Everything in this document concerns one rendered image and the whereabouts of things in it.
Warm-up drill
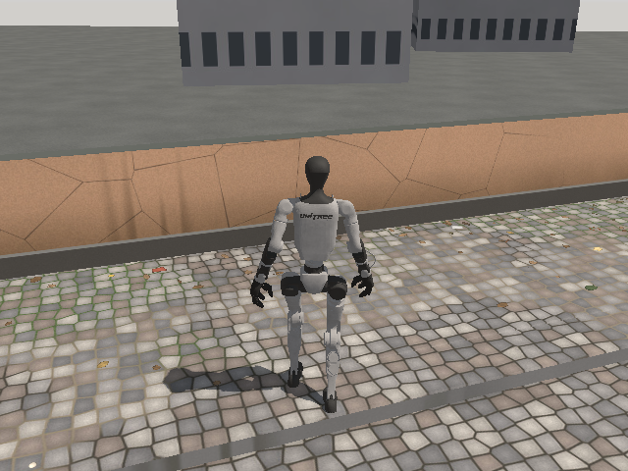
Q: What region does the robot right hand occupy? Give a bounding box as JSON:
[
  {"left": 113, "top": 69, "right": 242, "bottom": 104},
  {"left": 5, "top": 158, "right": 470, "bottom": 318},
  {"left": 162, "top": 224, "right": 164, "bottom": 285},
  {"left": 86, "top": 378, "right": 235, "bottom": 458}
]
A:
[{"left": 351, "top": 274, "right": 374, "bottom": 297}]

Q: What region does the humanoid robot head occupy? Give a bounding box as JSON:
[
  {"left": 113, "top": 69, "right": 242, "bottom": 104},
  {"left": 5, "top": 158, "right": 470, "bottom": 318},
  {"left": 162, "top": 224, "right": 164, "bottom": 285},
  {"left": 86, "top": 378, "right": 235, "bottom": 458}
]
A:
[{"left": 299, "top": 156, "right": 334, "bottom": 204}]

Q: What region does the robot left forearm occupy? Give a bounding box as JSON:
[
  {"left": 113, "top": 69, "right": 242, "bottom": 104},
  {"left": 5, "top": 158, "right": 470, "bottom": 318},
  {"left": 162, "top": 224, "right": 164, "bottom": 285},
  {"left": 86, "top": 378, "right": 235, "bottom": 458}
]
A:
[{"left": 254, "top": 237, "right": 277, "bottom": 284}]

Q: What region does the robot left upper arm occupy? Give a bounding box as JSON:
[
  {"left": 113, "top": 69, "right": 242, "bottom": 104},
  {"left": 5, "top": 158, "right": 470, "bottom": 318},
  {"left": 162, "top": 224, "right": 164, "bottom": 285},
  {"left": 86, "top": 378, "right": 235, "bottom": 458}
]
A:
[{"left": 268, "top": 198, "right": 296, "bottom": 253}]

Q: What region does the robot right thigh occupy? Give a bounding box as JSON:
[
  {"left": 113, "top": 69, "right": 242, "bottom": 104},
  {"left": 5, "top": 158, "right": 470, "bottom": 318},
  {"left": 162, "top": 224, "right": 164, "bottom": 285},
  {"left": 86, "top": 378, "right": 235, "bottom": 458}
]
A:
[{"left": 324, "top": 275, "right": 347, "bottom": 349}]

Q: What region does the robot left hand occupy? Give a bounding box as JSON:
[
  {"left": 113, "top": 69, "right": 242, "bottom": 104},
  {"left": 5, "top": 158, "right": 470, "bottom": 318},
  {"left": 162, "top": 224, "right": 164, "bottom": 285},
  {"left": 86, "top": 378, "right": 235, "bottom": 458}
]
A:
[{"left": 250, "top": 279, "right": 273, "bottom": 308}]

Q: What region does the robot right forearm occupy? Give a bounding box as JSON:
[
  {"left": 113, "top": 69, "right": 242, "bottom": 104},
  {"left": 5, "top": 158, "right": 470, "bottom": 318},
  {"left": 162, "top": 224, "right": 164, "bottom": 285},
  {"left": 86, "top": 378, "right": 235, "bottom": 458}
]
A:
[{"left": 352, "top": 239, "right": 371, "bottom": 278}]

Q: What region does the robot right upper arm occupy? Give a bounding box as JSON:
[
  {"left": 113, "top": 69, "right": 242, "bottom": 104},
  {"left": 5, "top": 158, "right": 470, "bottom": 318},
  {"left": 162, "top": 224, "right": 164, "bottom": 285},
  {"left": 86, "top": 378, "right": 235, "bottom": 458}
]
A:
[{"left": 337, "top": 199, "right": 362, "bottom": 253}]

